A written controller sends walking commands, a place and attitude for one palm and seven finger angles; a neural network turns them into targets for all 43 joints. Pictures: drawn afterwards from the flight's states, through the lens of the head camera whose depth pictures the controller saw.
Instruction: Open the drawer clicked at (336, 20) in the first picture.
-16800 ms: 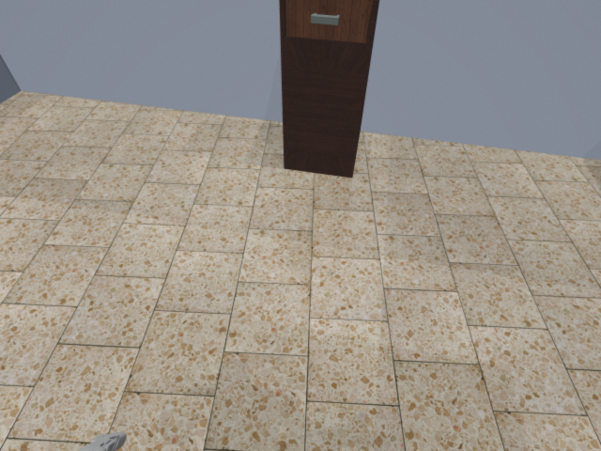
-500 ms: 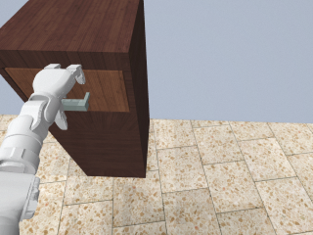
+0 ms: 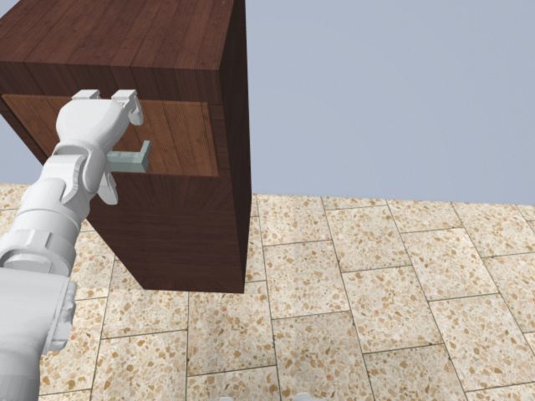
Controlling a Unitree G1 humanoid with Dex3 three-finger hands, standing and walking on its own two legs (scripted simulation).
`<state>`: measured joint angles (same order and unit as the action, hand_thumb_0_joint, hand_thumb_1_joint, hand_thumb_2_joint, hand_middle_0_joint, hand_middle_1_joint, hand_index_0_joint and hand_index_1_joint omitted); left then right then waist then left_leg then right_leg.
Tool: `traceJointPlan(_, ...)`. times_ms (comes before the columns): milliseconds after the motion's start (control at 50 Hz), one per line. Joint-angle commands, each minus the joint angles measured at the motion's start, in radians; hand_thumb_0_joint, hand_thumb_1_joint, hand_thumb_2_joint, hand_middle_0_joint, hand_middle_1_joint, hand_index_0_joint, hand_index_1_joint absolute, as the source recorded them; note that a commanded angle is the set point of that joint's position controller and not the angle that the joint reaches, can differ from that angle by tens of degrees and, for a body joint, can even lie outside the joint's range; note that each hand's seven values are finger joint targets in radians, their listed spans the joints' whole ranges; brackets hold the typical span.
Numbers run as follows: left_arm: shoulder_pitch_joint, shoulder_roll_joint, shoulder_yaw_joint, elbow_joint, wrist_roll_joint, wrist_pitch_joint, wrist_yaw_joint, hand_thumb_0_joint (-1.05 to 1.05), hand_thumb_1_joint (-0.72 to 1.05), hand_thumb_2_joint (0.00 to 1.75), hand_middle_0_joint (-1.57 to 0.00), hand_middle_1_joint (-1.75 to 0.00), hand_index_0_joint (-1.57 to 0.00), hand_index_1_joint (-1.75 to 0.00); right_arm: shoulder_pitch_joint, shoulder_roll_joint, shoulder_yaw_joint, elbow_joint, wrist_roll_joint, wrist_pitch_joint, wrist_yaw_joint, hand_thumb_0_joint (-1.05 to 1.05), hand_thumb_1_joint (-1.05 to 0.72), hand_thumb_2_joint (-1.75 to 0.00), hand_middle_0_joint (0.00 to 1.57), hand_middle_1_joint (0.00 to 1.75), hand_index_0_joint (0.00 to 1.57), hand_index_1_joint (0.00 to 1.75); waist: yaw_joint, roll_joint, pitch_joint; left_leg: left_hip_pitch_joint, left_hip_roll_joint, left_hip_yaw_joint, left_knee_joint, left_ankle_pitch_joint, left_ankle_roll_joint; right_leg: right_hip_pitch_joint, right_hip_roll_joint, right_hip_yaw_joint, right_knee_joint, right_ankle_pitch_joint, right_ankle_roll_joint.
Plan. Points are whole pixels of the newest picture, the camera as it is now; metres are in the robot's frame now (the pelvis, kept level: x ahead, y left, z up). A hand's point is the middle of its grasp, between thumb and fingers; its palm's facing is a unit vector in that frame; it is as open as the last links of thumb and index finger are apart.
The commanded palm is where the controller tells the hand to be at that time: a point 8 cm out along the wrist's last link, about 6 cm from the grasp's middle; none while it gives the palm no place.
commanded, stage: lower the fingers behind the handle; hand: left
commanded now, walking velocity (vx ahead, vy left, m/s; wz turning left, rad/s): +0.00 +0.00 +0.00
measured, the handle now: (118, 152) +0.52 +0.26 +0.04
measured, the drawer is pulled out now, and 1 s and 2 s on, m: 0.00 0.00 0.00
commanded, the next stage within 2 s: close the thumb around the handle in 0.86 s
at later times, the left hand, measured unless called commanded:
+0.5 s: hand (108, 165) +0.47 +0.25 +0.07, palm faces -0.11 +0.03 -0.99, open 13.8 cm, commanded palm +0.47 +0.27 +0.08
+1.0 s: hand (115, 176) +0.48 +0.26 +0.03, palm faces +0.00 -0.04 -1.00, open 13.4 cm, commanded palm +0.47 +0.27 +0.08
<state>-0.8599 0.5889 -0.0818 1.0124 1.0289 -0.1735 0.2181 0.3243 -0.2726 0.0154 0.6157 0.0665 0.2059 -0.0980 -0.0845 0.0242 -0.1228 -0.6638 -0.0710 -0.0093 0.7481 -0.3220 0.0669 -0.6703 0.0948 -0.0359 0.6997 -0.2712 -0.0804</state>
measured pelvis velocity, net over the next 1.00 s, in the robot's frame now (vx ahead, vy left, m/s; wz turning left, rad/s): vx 0.02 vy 0.03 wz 0.00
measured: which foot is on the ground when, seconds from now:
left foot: down 0.00-1.00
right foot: down 0.00-1.00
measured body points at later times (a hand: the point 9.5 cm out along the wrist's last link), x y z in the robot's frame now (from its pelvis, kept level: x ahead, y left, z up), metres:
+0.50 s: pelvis -0.03 +0.00 -0.02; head +0.05 +0.00 +0.42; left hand +0.47 +0.25 +0.12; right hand +0.00 -0.28 -0.13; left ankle +0.02 +0.08 -0.71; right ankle +0.04 -0.07 -0.71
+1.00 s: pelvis +0.02 +0.03 -0.01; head +0.10 +0.04 +0.43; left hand +0.47 +0.26 +0.08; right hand +0.06 -0.24 -0.14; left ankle +0.02 +0.08 -0.71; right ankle +0.04 -0.07 -0.71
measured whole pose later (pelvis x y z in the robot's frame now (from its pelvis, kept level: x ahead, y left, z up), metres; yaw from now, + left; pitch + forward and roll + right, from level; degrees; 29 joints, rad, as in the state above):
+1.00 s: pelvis +0.02 +0.03 -0.01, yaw +0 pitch +18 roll -3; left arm -0.75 0.55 -0.08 1.00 1.06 -0.20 0.34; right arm 0.33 -0.25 0.01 0.65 0.03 0.19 -0.06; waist -0.09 0.05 -0.16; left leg -0.79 -0.08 -0.01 0.86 -0.39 0.10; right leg -0.78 0.09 -0.05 0.78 -0.33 -0.05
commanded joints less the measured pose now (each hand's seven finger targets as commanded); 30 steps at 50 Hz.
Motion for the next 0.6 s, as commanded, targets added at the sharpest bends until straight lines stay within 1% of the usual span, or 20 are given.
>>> traceJointPlan(0, -0.361, 0.295, 0.034, 0.046, 0.027, 0.122, -0.038, 0.0, -0.5, 0.3, -0.3, -1.2, -0.3, -1.2, 0.075, -0.168, -0.049, -0.089, -0.003, -0.034, -0.021, 0.0, -0.9, -0.9, 0.2, 0.3, 0.2, 0.3, -0.049, -0.058, -0.156, -0.018, 0.011, 0.003, -0.103, -0.117, 0.003, 0.137, -0.065, 0.105, -0.164, -0.182, 0.047)
traceJointPlan(60, -0.368, 0.317, 0.041, 0.062, 0.03, 0.124, -0.048, 0.0, -0.5, 0.3, -0.3, -1.2, -0.3, -1.2, 0.076, -0.173, -0.045, -0.091, -0.003, -0.043, -0.027, 0.0, -0.9, -0.9, 0.2, 0.3, 0.2, 0.3, -0.052, -0.056, -0.152, -0.037, 0.013, 0.001, -0.091, -0.139, 0.003, 0.117, -0.067, 0.107, -0.156, -0.211, 0.047)
traceJointPlan(100, -0.369, 0.288, 0.015, 0.074, 0.021, 0.123, -0.06, 0.0, -0.5, 0.3, -0.3, -1.2, -0.3, -1.2, 0.084, -0.173, -0.043, -0.095, -0.002, -0.045, -0.027, 0.0, -0.9, -0.9, 0.2, 0.3, 0.2, 0.3, -0.061, -0.055, -0.151, -0.046, 0.012, 0.002, -0.082, -0.148, 0.004, 0.107, -0.068, 0.108, -0.155, -0.218, 0.049)
traceJointPlan(120, -0.356, 0.299, 0.025, 0.083, 0.02, 0.122, -0.064, 0.0, -0.5, 0.3, -0.3, -1.2, -0.3, -1.2, 0.083, -0.176, -0.041, -0.098, -0.001, -0.048, -0.029, 0.0, -0.9, -0.9, 0.2, 0.3, 0.2, 0.3, -0.057, -0.059, -0.148, -0.052, 0.011, 0.004, -0.078, -0.155, 0.003, 0.104, -0.068, 0.108, -0.155, -0.232, 0.048)
traceJointPlan(140, -0.36, 0.276, -0.001, 0.085, 0.016, 0.122, -0.072, 0.0, -0.5, 0.3, -0.3, -1.2, -0.3, -1.2, 0.083, -0.176, -0.039, -0.1, 0.0, -0.051, -0.03, 0.0, -0.9, -0.9, 0.2, 0.3, 0.2, 0.3, -0.066, -0.061, -0.143, -0.06, 0.01, 0.005, -0.073, -0.164, 0.003, 0.095, -0.069, 0.11, -0.156, -0.244, 0.05)
traceJointPlan(160, -0.36, 0.286, 0.002, 0.09, 0.015, 0.121, -0.078, 0.0, -0.5, 0.3, -0.3, -1.2, -0.3, -1.2, 0.082, -0.178, -0.037, -0.103, 0.002, -0.054, -0.032, 0.0, -0.9, -0.9, 0.2, 0.3, 0.2, 0.3, -0.064, -0.071, -0.135, -0.069, 0.01, 0.003, -0.071, -0.176, 0.003, 0.087, -0.069, 0.109, -0.155, -0.264, 0.05)
traceJointPlan(180, -0.377, 0.293, 0.005, 0.085, 0.012, 0.116, -0.085, 0.0, -0.5, 0.3, -0.3, -1.2, -0.3, -1.2, 0.082, -0.181, -0.037, -0.099, 0.002, -0.056, -0.033, 0.0, -0.9, -0.9, 0.2, 0.3, 0.2, 0.3, -0.072, -0.076, -0.138, -0.075, 0.013, 0.003, -0.065, -0.172, 0.004, 0.089, -0.071, 0.114, -0.154, -0.259, 0.05)
traceJointPlan(200, -0.359, 0.294, 0.005, 0.098, 0.013, 0.115, -0.089, 0.0, -0.5, 0.3, -0.3, -1.2, -0.3, -1.2, 0.086, -0.179, -0.035, -0.103, 0.002, -0.057, -0.034, 0.0, -0.9, -0.9, 0.2, 0.3, 0.2, 0.3, -0.066, -0.059, -0.139, -0.081, 0.01, 0.004, -0.061, -0.171, 0.003, 0.084, -0.07, 0.113, -0.146, -0.261, 0.05)
traceJointPlan(260, -0.354, 0.302, 0.006, 0.096, 0.017, 0.105, -0.099, 0.0, -0.5, 0.3, -0.3, -1.2, -0.3, -1.2, 0.086, -0.182, -0.033, -0.11, 0.001, -0.06, -0.037, 0.0, -0.9, -0.9, 0.2, 0.3, 0.2, 0.3, -0.064, -0.052, -0.141, -0.1, 0.008, 0.004, -0.045, -0.185, 0.003, 0.059, -0.069, 0.11, -0.134, -0.28, 0.048)
traceJointPlan(280, -0.362, 0.287, -0.003, 0.089, 0.01, 0.104, -0.104, 0.0, -0.5, 0.3, -0.3, -1.2, -0.3, -1.2, 0.085, -0.181, -0.035, -0.109, 0.002, -0.061, -0.036, 0.0, -0.9, -0.9, 0.2, 0.3, 0.2, 0.3, -0.074, -0.072, -0.144, -0.105, 0.011, 0.004, -0.038, -0.184, 0.004, 0.062, -0.07, 0.115, -0.137, -0.28, 0.05)
traceJointPlan(300, -0.355, 0.283, -0.008, 0.089, 0.009, 0.098, -0.108, 0.0, -0.5, 0.3, -0.3, -1.2, -0.3, -1.2, 0.091, -0.182, -0.032, -0.113, 0.002, -0.064, -0.036, 0.0, -0.9, -0.9, 0.2, 0.3, 0.2, 0.3, -0.071, -0.056, -0.144, -0.108, 0.01, 0.002, -0.035, -0.188, 0.004, 0.048, -0.07, 0.112, -0.128, -0.284, 0.05)
traceJointPlan(340, -0.351, 0.275, -0.013, 0.085, 0.01, 0.092, -0.11, 0.0, -0.5, 0.3, -0.3, -1.2, -0.3, -1.2, 0.093, -0.182, -0.033, -0.116, 0.0, -0.065, -0.035, 0.0, -0.9, -0.9, 0.2, 0.3, 0.2, 0.3, -0.071, -0.054, -0.151, -0.119, 0.008, 0.003, -0.022, -0.189, 0.004, 0.037, -0.067, 0.111, -0.118, -0.287, 0.049)
traceJointPlan(420, -0.335, 0.299, 0.004, 0.088, 0.007, 0.085, -0.111, 0.0, -0.5, 0.3, -0.3, -1.2, -0.3, -1.2, 0.096, -0.186, -0.032, -0.122, 0.001, -0.066, -0.036, 0.0, -0.9, -0.9, 0.2, 0.3, 0.2, 0.3, -0.067, -0.075, -0.166, -0.152, 0.005, 0.005, 0.0, -0.194, 0.004, 0.039, -0.07, 0.12, -0.112, -0.309, 0.051)
traceJointPlan(440, -0.337, 0.293, -0.002, 0.09, 0.009, 0.086, -0.111, 0.0, -0.5, 0.3, -0.3, -1.2, -0.3, -1.2, 0.094, -0.187, -0.032, -0.121, 0.002, -0.066, -0.037, 0.0, -0.9, -0.9, 0.2, 0.3, 0.2, 0.3, -0.072, -0.082, -0.165, -0.152, 0.006, 0.004, 0.003, -0.198, 0.005, 0.024, -0.068, 0.119, -0.11, -0.316, 0.051)
traceJointPlan(460, -0.353, 0.28, -0.012, 0.075, 0.004, 0.08, -0.114, 0.0, -0.5, 0.3, -0.3, -1.2, -0.3, -1.2, 0.097, -0.187, -0.032, -0.124, 0.0, -0.071, -0.038, 0.0, -0.9, -0.9, 0.2, 0.3, 0.2, 0.3, -0.077, -0.065, -0.16, -0.154, 0.007, 0.003, 0.007, -0.21, 0.004, 0.007, -0.068, 0.116, -0.105, -0.323, 0.05)
traceJointPlan(480, -0.381, 0.279, -0.003, 0.056, -0.015, 0.056, -0.12, 0.0, -0.5, 0.3, -0.3, -1.2, -0.3, -1.2, 0.114, -0.186, -0.036, -0.118, -0.002, -0.077, -0.039, 0.0, -0.9, -0.9, 0.2, 0.3, 0.2, 0.3, -0.092, -0.088, -0.167, -0.162, 0.016, -0.005, 0.019, -0.212, 0.005, 0.007, -0.069, 0.119, -0.097, -0.31, 0.05)
traceJointPlan(520, -0.423, 0.359, 0.074, -0.043, -0.034, -0.018, -0.121, 0.0, -0.5, 0.3, -0.3, -1.2, -0.3, -1.2, 0.128, -0.183, -0.039, -0.118, -0.007, -0.09, -0.044, 0.0, -0.9, -0.9, 0.2, 0.3, 0.2, 0.3, -0.078, -0.035, -0.224, -0.19, 0.018, -0.007, 0.054, -0.201, 0.01, 0.027, -0.07, 0.133, -0.066, -0.289, 0.05)
traceJointPlan(540, -0.494, 0.406, 0.114, -0.158, -0.042, -0.067, -0.114, 0.0, -0.5, 0.3, -0.3, -1.2, -0.3, -1.2, 0.128, -0.177, -0.046, -0.113, -0.012, -0.1, -0.046, 0.0, -0.9, -0.9, 0.2, 0.3, 0.2, 0.3, -0.069, 0.02, -0.298, -0.175, 0.022, -0.01, 0.064, -0.188, 0.015, 0.046, -0.072, 0.144, -0.044, -0.262, 0.048)
traceJointPlan(560, -0.5, 0.447, 0.15, -0.202, -0.04, -0.094, -0.093, 0.0, -0.5, 0.3, -0.3, -1.2, -0.3, -1.2, 0.141, -0.168, -0.053, -0.111, -0.017, -0.103, -0.045, 0.0, -0.9, -0.9, 0.2, 0.3, 0.2, 0.3, -0.051, 0.068, -0.387, -0.142, 0.017, -0.013, 0.065, -0.165, 0.016, 0.074, -0.067, 0.141, -0.022, -0.229, 0.045)
traceJointPlan(580, -0.502, 0.46, 0.169, -0.225, -0.034, -0.101, -0.07, 0.0, -0.5, 0.3, -0.3, -1.2, -0.3, -1.2, 0.144, -0.165, -0.058, -0.104, -0.026, -0.105, -0.043, 0.0, -0.9, -0.9, 0.2, 0.3, 0.2, 0.3, -0.047, 0.093, -0.44, -0.115, 0.022, -0.02, 0.07, -0.133, 0.016, 0.08, -0.063, 0.137, -0.006, -0.189, 0.041)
